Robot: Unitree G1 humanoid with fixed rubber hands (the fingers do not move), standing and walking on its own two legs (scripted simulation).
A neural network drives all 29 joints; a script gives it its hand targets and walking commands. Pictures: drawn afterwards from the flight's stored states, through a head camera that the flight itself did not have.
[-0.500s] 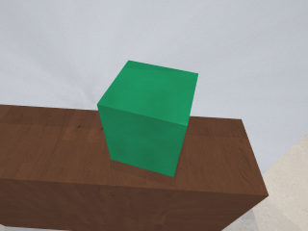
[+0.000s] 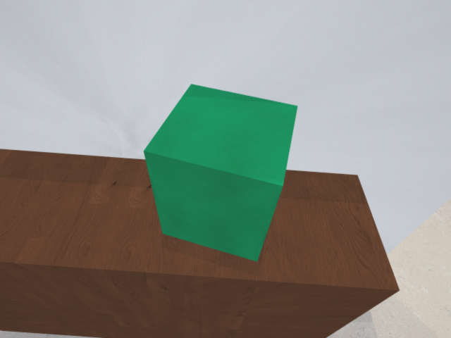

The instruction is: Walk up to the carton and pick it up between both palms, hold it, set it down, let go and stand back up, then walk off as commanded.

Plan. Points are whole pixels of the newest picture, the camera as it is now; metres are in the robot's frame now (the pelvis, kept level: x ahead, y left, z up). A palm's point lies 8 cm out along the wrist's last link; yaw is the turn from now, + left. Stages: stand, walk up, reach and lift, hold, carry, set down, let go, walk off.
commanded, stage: walk up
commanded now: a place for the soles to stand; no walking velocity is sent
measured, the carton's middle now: (224, 174) +0.43 +0.01 +0.06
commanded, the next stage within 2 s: reach and lift in 0.30 s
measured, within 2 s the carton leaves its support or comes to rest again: neither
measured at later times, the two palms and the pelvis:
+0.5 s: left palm out of the picture +0.13 +0.27 -0.11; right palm out of the picture +0.10 -0.31 -0.10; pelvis -0.04 -0.01 -0.01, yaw -1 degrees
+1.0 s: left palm out of the picture +0.09 +0.29 -0.05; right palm out of the picture +0.06 -0.23 -0.06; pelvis -0.06 +0.00 +0.01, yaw -4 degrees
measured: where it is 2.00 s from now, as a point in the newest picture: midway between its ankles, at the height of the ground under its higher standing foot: outside the picture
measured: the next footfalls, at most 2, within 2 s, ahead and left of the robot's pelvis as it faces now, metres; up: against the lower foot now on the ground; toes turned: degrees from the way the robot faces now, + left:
none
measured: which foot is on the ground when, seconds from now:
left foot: down 0.00-1.00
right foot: down 0.00-1.00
